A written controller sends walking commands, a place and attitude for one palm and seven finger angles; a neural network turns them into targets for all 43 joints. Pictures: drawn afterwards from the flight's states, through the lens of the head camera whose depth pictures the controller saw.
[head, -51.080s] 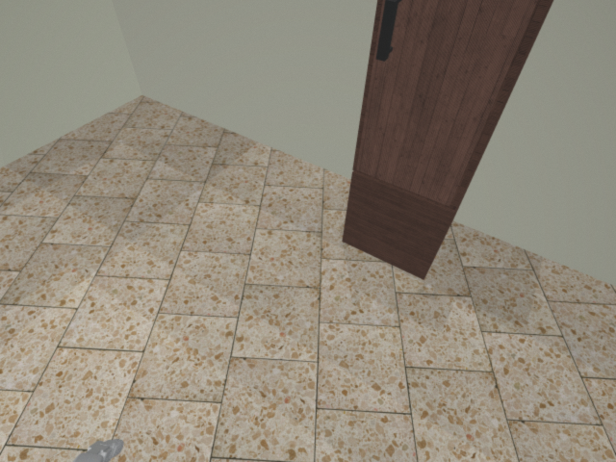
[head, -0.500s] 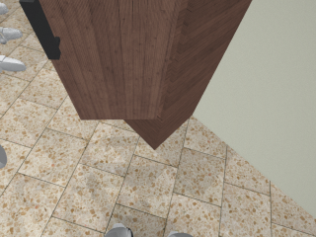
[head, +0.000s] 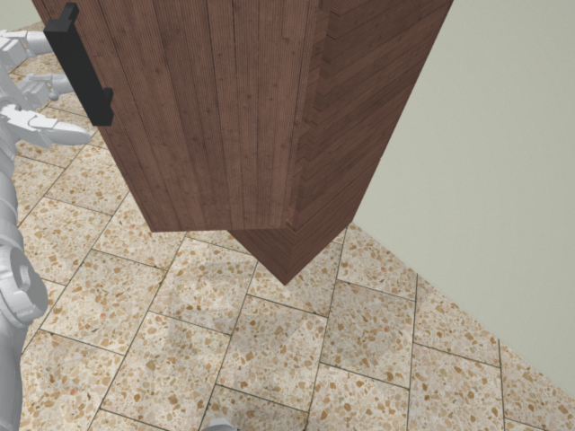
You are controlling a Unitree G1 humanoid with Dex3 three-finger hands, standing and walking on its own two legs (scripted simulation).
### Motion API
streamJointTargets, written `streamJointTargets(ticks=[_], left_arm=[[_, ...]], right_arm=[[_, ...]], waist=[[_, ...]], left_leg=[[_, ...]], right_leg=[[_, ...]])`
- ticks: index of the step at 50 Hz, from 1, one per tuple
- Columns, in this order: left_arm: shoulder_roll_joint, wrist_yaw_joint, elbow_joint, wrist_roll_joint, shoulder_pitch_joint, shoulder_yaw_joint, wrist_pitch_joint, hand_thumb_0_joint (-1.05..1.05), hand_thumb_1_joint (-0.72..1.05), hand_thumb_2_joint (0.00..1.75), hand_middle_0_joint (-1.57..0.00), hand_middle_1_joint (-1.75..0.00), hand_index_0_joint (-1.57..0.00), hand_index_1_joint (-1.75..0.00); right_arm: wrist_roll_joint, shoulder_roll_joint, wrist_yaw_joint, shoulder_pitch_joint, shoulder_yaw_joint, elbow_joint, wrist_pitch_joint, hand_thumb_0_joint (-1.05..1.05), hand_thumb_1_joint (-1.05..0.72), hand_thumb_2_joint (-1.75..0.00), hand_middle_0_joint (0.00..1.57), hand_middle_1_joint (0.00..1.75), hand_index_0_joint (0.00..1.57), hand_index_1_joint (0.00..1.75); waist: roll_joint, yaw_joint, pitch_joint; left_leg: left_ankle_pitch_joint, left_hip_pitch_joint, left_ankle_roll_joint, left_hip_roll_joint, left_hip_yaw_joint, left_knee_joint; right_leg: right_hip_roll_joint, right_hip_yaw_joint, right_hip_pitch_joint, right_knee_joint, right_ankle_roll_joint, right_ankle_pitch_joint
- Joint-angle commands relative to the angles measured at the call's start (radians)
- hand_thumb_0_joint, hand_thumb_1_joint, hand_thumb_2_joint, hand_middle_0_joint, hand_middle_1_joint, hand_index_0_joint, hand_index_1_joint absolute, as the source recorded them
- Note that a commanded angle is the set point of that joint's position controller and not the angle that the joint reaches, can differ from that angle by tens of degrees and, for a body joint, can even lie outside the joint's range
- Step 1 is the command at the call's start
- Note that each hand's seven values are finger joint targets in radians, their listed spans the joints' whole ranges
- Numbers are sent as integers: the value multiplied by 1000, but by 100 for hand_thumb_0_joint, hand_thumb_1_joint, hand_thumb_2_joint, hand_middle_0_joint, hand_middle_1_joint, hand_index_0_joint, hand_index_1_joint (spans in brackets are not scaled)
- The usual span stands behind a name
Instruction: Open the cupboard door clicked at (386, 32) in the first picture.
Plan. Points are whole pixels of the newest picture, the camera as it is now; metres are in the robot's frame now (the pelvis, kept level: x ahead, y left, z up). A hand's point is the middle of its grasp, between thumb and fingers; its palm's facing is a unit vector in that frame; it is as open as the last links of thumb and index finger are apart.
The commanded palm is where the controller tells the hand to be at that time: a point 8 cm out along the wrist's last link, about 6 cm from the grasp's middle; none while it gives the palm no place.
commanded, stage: slide the fingers in behind the handle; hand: left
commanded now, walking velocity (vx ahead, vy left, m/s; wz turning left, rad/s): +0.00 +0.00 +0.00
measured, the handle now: (87, 68) +0.56 +0.22 +0.16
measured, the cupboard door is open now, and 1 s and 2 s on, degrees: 49 49 49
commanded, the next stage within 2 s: close the thumb around the handle in 1.04 s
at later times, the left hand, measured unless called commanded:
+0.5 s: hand (85, 96) +0.51 +0.21 +0.16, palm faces +0.02 -1.00 +0.03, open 14.0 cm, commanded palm +0.49 +0.26 +0.16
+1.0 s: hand (93, 99) +0.50 +0.20 +0.16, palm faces +0.03 -1.00 +0.02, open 14.0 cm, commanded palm +0.48 +0.25 +0.16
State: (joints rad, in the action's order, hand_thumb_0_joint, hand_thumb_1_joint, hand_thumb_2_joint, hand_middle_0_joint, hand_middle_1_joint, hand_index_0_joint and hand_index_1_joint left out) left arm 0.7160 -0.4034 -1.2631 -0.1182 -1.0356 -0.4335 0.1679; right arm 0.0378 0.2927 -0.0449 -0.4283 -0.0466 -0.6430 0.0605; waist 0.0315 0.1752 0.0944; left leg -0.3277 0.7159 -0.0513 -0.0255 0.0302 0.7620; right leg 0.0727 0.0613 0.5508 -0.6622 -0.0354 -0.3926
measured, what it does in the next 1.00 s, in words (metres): stands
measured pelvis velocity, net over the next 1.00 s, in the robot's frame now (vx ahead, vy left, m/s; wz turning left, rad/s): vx -0.01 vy -0.01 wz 0.01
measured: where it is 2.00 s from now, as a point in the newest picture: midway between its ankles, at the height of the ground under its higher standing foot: outside the picture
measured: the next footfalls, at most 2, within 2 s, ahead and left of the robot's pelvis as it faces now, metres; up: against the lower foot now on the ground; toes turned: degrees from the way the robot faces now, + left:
none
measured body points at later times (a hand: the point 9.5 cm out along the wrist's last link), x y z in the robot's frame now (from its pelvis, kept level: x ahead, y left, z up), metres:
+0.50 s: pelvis +0.00 -0.01 +0.00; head +0.08 +0.01 +0.44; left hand +0.50 +0.27 +0.16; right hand -0.01 -0.28 -0.11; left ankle +0.02 +0.08 -0.71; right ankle -0.05 -0.10 -0.71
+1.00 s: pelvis -0.01 -0.01 +0.00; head +0.07 +0.00 +0.44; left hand +0.49 +0.25 +0.17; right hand +0.00 -0.28 -0.11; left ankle +0.02 +0.08 -0.71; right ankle -0.05 -0.10 -0.71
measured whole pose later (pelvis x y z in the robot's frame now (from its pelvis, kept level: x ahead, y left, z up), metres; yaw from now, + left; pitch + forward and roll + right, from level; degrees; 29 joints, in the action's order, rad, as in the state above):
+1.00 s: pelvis -0.01 -0.01 +0.00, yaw +1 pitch +14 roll -2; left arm 0.58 -0.28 -1.23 -0.12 -1.03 -0.37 0.19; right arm 0.03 0.30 -0.03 -0.41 -0.03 -0.66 0.02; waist 0.03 0.16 0.09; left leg -0.31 0.68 -0.04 -0.02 0.03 0.74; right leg 0.07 0.07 0.53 -0.67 -0.05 -0.39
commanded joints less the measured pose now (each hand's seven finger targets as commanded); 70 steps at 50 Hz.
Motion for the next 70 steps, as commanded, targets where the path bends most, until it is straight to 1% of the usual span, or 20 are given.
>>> streamJointTargets(ticks=[1, 2, 6, 13, 18, 21, 22, 23, 26, 28, 29, 34, 37, 40, 46, 51, 57, 61, 65, 70], left_arm=[[230, 17, 225, -15, -515, 24, 64, 0, -50, 30, -30, -120, -30, -120], [225, 22, 228, -9, -519, 29, 68, 0, -50, 30, -30, -120, -30, -120], [230, 37, 222, -23, -516, 7, 88, 0, -50, 30, -30, -120, -30, -120], [217, 52, 242, -10, -496, 8, 88, 0, -50, 30, -30, -120, -30, -120], [169, 60, 264, -23, -486, 27, 81, 0, -50, 30, -30, -120, -30, -120], [197, 72, 232, -26, -484, 6, 69, 0, -50, 30, -30, -120, -30, -120], [218, 77, 258, -16, -493, -8, 74, 0, -50, 30, -30, -120, -30, -120], [171, 79, 262, -14, -475, 23, 74, 0, -50, 30, -30, -120, -30, -120], [190, 92, 270, -13, -454, 1, 92, 0, -50, 30, -30, -120, -30, -120], [144, 90, 261, -19, -459, 30, 88, 0, -50, 30, -30, -120, -30, -120], [177, 90, 257, -22, -448, 0, 86, 0, -50, 30, -30, -120, -30, -120], [148, 93, 297, -20, -438, 15, 90, 0, -50, 30, -30, -120, -30, -120], [152, 101, 278, -21, -467, 20, 90, 0, -50, 30, -30, -120, -30, -120], [104, 106, 256, -20, -467, 59, 80, 0, -50, 30, -30, -120, -30, -120], [96, 122, 276, -19, -503, 59, 102, 0, -50, 30, -30, -120, -30, -120], [142, 120, 241, -21, -480, 21, 99, 0, -50, 30, -30, -120, -30, -120], [188, 112, 230, -4, -489, 10, 98, 0, -50, 30, -30, -120, -30, -120], [101, 103, 269, -15, -494, 71, 111, 0, -28, 40, -32, -122, -32, -122], [102, 95, 291, -35, -480, 47, 106, 0, -5, 49, -33, -125, -33, -125], [63, 113, 309, -33, -467, 67, 92, 0, 23, 61, -35, -128, -35, -128]], right_arm=[[-5, 201, -19, -157, 74, 46, -31, 0, -90, -90, 20, 30, 20, 30], [-6, 199, -16, -152, 74, 42, -35, 0, -90, -90, 20, 30, 20, 30], [-9, 200, -17, -160, 73, 37, -40, 0, -90, -90, 20, 30, 20, 30], [-10, 193, -8, -150, 75, 39, -45, 0, -90, -90, 20, 30, 20, 30], [-7, 189, -3, -141, 78, 42, -43, 0, -90, -90, 20, 30, 20, 30], [-7, 194, -7, -150, 74, 41, -42, 0, -90, -90, 20, 30, 20, 30], [-8, 193, -6, -147, 78, 43, -41, 0, -90, -90, 20, 30, 20, 30], [-7, 187, -2, -139, 77, 49, -43, 0, -90, -90, 20, 30, 20, 30], [-11, 188, -1, -151, 79, 44, -43, 0, -90, -90, 20, 30, 20, 30], [-9, 182, 2, -140, 79, 42, -46, 0, -90, -90, 20, 30, 20, 30], [-10, 188, 2, -144, 80, 43, -47, 0, -90, -90, 20, 30, 20, 30], [-7, 181, 3, -132, 82, 49, -49, 0, -90, -90, 20, 30, 20, 30], [-6, 183, 1, -130, 78, 42, -48, 0, -90, -90, 20, 30, 20, 30], [-4, 179, 0, -122, 77, 44, -51, 0, -90, -90, 20, 30, 20, 30], [-11, 181, 0, -130, 78, 37, -66, 0, -90, -90, 20, 30, 20, 30], [-9, 185, -1, -130, 75, 38, -66, 0, -90, -90, 20, 30, 20, 30], [-5, 186, -6, -128, 73, 40, -62, 0, -90, -90, 20, 30, 20, 30], [-6, 178, -3, -129, 76, 42, -65, 0, -90, -90, 20, 30, 20, 30], [-9, 184, 0, -133, 84, 30, -66, 0, -90, -90, 20, 30, 20, 30], [-10, 179, 5, -125, 83, 30, -67, 0, -90, -90, 20, 30, 20, 30]], waist=[[129, 23, 355], [158, 20, 370], [105, 20, 394], [137, 1, 432], [124, 2, 416], [72, 6, 367], [94, -7, 396], [132, -6, 396], [106, -6, 406], [90, 0, 385], [72, -7, 390], [115, -20, 417], [83, -5, 368], [86, 5, 336], [93, 5, 388], [45, -4, 386], [75, -1, 364], [134, 3, 380], [114, -4, 417], [114, -12, 384]], left_leg=[[382, -507, -6, -8, -111, -30], [385, -531, -2, -10, -115, -28], [411, -515, -3, -8, -116, -23], [446, -531, -1, -4, -110, -16], [440, -526, -4, -1, -98, -19], [398, -463, -11, 3, -91, -31], [403, -477, -7, 3, -92, -32], [416, -497, -6, 6, -90, -31], [437, -508, -7, 2, -93, -24], [405, -490, -8, 4, -87, -32], [392, -476, -10, 4, -85, -33], [421, -520, -6, 5, -85, -31], [380, -487, -9, 5, -88, -42], [350, -478, -7, 5, -87, -49], [361, -512, -4, 5, -99, -44], [359, -465, -10, 11, -87, -43], [332, -443, -10, 9, -82, -44], [376, -520, -2, 4, -95, -39], [406, -556, 1, -2, -105, -39], [418, -554, 2, -1, -107, -46]], right_leg=[[-4, -34, 93, 71, 20, 344], [-3, -36, 109, 73, 22, 337], [-4, -37, 68, 61, 19, 373], [-4, -40, 47, 54, 21, 414], [-1, -42, 33, 62, 22, 432], [-5, -44, 6, 67, 24, 426], [-5, -46, -1, 63, 24, 429], [-5, -45, 12, 64, 21, 433], [-4, -42, 11, 62, 19, 435], [-3, -46, 5, 68, 24, 434], [-4, -51, -10, 70, 25, 437], [-4, -47, -4, 66, 21, 444], [-5, -48, 2, 73, 23, 417], [-8, -48, 20, 79, 23, 391], [-10, -44, 24, 70, 18, 368], [-11, -53, -26, 70, 22, 410], [-14, -62, -15, 76, 26, 400], [-8, -45, 31, 70, 15, 381], [-2, -41, 29, 71, 16, 393], [-1, -32, 41, 70, 15, 388]])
